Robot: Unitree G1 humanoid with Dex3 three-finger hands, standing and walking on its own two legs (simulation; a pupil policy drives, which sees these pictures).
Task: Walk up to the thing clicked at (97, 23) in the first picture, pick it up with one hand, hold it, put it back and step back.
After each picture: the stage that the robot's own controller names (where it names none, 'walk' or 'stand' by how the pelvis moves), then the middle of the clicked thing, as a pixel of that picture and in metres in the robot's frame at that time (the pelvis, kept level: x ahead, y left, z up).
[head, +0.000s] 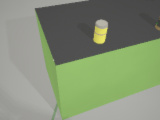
stand; (100, 31) +0.75 -0.10 -0.04
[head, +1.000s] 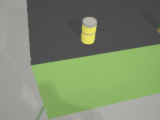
rise first; (88, 31) +0.66 -0.01 -0.01
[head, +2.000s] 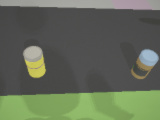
stand; (35, 62) +0.44 +0.22 -0.02
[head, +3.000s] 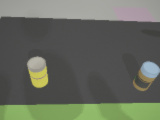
stand; (38, 72) +0.43 +0.19 -0.03
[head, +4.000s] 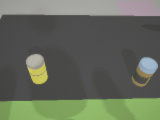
stand; (37, 69) +0.45 +0.19 -0.04
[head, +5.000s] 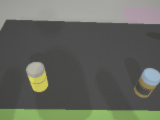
stand; (37, 77) +0.42 +0.18 -0.04
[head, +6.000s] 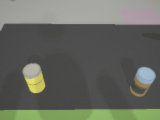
stand; (34, 78) +0.42 +0.21 -0.05
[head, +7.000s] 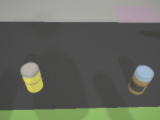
stand; (32, 78) +0.42 +0.21 -0.05
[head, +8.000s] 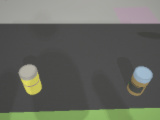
stand; (31, 80) +0.41 +0.21 -0.05
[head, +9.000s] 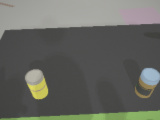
rise first; (37, 84) +0.39 +0.21 -0.04
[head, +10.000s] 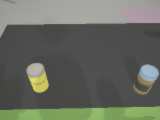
go down; (38, 78) +0.42 +0.21 -0.04
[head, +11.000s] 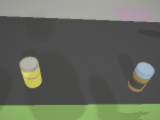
go down; (31, 72) +0.43 +0.20 -0.02
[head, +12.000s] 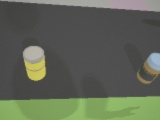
go down; (35, 63) +0.42 +0.17 +0.02
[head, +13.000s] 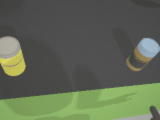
close in; (11, 57) +0.42 +0.20 +0.03
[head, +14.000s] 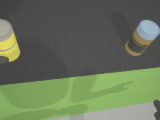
close; (3, 42) +0.45 +0.20 +0.06
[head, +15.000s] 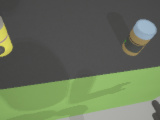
lift; out of the picture +0.48 +0.22 +0.06
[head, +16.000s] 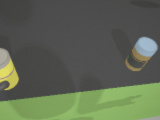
lift; (2, 70) +0.37 +0.22 +0.05
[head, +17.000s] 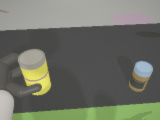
lift; (36, 72) +0.31 +0.14 +0.16
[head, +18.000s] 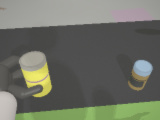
hold; (36, 74) +0.32 +0.14 +0.14
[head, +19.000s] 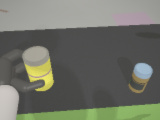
hold; (39, 69) +0.33 +0.13 +0.15
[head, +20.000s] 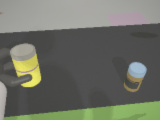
crouch; (27, 65) +0.35 +0.17 +0.14
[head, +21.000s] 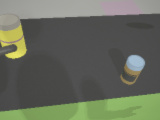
lower; (11, 36) +0.43 +0.20 +0.16
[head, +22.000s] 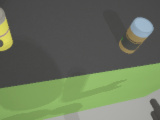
lower; out of the picture +0.49 +0.20 +0.06
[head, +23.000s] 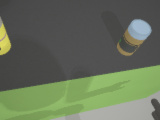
lower; out of the picture +0.48 +0.21 +0.06
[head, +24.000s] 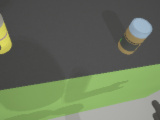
lower; out of the picture +0.48 +0.20 +0.06
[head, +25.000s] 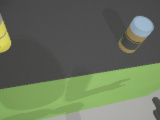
lower; out of the picture +0.48 +0.20 +0.06
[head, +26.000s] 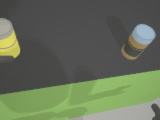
open; (4, 40) +0.47 +0.19 +0.05
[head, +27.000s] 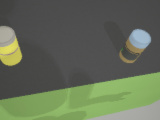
sink last; (7, 47) +0.46 +0.20 +0.04
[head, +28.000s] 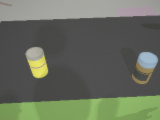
stand; (37, 62) +0.48 +0.20 +0.02
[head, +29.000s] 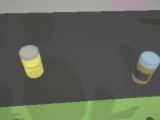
stand; (32, 62) +0.45 +0.20 +0.02
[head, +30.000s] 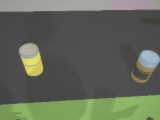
stand; (32, 60) +0.46 +0.20 +0.02
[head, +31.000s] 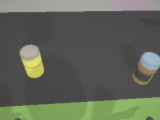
stand; (32, 61) +0.45 +0.20 +0.02
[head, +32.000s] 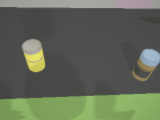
stand; (34, 56) +0.47 +0.19 +0.02
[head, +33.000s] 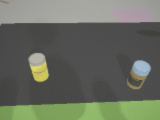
stand; (39, 67) +0.48 +0.20 -0.04
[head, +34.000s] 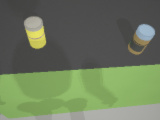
walk; (35, 33) +0.55 +0.17 -0.02
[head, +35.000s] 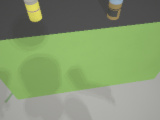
walk; (33, 8) +0.78 +0.27 -0.01
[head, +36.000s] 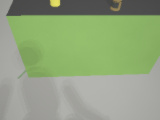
stand; out of the picture +1.08 +0.22 -0.03
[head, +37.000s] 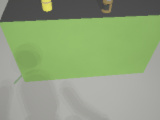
stand; (46, 1) +1.08 +0.26 -0.05
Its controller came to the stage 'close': yes
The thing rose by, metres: 0.20
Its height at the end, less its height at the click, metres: +0.00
